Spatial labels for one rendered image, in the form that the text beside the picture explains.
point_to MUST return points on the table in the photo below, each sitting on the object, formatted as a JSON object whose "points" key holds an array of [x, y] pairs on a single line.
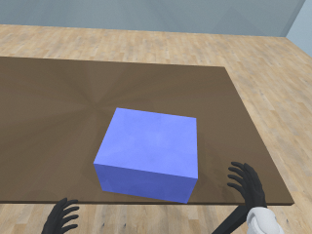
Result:
{"points": [[54, 114]]}

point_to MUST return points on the carton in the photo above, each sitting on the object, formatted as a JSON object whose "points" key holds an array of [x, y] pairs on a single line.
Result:
{"points": [[149, 154]]}

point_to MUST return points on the right robot hand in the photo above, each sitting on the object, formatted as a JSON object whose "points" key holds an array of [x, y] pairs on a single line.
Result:
{"points": [[251, 188]]}

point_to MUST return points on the right robot forearm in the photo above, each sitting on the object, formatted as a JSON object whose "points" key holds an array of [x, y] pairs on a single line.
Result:
{"points": [[263, 221]]}

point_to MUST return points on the left robot hand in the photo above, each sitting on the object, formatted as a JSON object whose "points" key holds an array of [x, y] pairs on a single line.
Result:
{"points": [[55, 220]]}

